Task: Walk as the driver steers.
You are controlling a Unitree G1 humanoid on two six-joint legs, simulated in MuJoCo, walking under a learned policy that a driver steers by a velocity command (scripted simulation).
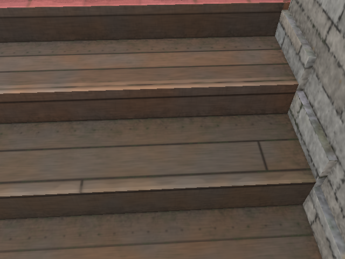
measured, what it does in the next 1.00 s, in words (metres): steps on the spot: right foot, then left foot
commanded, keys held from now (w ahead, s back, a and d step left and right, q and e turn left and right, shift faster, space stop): q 0.30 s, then no key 0.14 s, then e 0.56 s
